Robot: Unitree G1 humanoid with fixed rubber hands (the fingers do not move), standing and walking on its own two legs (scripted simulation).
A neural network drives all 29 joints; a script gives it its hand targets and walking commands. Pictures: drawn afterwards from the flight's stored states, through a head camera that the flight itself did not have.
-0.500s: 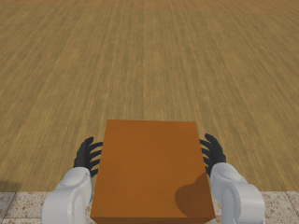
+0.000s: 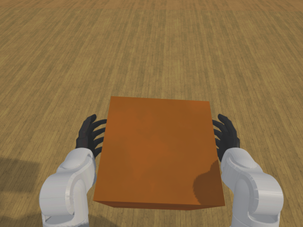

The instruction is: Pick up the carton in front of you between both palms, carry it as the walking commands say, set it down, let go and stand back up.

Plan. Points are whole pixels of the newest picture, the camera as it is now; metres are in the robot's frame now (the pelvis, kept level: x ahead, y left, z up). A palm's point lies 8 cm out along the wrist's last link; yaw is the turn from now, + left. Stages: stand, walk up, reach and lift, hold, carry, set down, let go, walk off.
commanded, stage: carry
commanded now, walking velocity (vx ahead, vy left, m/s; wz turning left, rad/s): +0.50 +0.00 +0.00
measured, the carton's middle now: (155, 161) +0.27 +0.00 +0.07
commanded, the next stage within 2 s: none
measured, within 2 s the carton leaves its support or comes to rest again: neither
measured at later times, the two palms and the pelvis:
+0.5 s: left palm (117, 49) +0.70 +0.15 +0.13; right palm (198, 49) +0.67 -0.15 +0.14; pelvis +0.32 +0.02 +0.01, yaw -2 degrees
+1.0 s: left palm (125, 9) +1.00 +0.15 +0.17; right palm (187, 7) +1.02 -0.15 +0.17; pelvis +0.67 -0.02 +0.05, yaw +0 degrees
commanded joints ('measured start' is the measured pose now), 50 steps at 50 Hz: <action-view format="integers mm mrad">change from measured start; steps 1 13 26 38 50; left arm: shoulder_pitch -473 -837 -1065 -911 -1099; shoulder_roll -515 -524 -687 -574 -768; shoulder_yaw -582 -452 -385 -467 -531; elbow -132 233 306 197 278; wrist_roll -293 -217 -164 -151 -294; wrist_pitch -3 -64 -120 -133 -100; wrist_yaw -58 -45 -6 -7 -74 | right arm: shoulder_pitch -496 -838 -1060 -911 -961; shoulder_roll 551 590 763 627 713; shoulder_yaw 598 489 473 525 407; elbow -78 302 342 243 385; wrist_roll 250 151 241 241 105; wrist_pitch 4 -51 -114 -125 -87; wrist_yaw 42 9 33 48 37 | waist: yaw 14 12 -119 -103 32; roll -136 -144 63 92 -62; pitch -331 -218 -485 -359 -427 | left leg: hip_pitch -529 -671 434 322 -603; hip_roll -17 9 222 103 -51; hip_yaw -99 31 -432 -82 -116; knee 432 -58 -526 -605 372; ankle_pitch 74 350 605 784 93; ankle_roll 59 39 244 202 73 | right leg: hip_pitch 650 585 -296 -249 636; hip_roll -316 -192 12 14 -236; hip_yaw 550 211 273 103 556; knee -286 -354 849 205 -185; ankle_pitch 148 233 -217 9 263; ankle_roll -93 -92 36 57 -126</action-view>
